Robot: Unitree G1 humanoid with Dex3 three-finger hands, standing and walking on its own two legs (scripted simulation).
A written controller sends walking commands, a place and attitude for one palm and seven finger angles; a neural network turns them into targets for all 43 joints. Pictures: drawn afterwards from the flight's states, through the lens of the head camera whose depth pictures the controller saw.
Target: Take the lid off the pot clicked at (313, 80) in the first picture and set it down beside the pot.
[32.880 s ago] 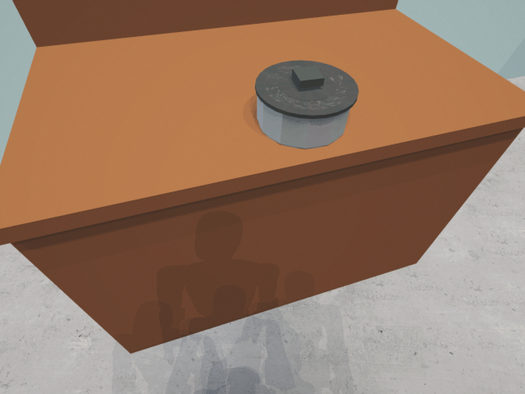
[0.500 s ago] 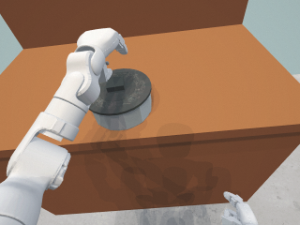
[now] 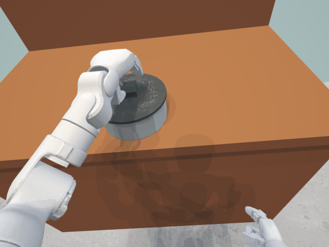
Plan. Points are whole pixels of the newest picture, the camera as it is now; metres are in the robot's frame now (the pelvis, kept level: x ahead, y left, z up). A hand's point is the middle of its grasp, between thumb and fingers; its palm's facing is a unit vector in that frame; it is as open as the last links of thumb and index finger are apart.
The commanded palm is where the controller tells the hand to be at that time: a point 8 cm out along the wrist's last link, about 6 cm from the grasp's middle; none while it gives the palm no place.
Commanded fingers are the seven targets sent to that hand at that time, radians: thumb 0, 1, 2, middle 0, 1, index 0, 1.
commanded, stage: move the open hand above the knob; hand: left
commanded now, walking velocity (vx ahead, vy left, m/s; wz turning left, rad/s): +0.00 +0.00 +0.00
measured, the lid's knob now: (127, 89) +0.48 +0.12 +0.15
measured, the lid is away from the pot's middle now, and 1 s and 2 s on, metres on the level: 0.00 0.00 0.00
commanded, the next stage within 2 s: lower the open fingers around the knob in 1.14 s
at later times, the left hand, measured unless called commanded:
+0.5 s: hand (113, 67) +0.46 +0.13 +0.24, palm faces -0.04 -0.10 -0.99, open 9.8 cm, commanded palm +0.41 +0.13 +0.28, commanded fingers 0.00 -0.37 1.71 -0.89 -0.08 -0.89 -0.08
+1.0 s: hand (120, 79) +0.43 +0.11 +0.22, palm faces -0.05 -0.02 -1.00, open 9.8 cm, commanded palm +0.41 +0.13 +0.28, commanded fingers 0.00 -0.37 1.71 -0.89 -0.08 -0.89 -0.08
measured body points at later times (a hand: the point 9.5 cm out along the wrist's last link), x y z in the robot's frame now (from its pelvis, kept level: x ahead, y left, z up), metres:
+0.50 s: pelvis +0.00 +0.01 +0.00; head +0.01 -0.04 +0.45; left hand +0.45 +0.13 +0.29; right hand +0.17 -0.23 -0.12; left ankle -0.02 +0.11 -0.74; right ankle +0.01 -0.11 -0.74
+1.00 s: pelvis +0.00 +0.01 +0.00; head +0.01 -0.04 +0.45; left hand +0.43 +0.11 +0.27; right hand +0.20 -0.22 -0.11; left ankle -0.02 +0.11 -0.74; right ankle +0.01 -0.11 -0.74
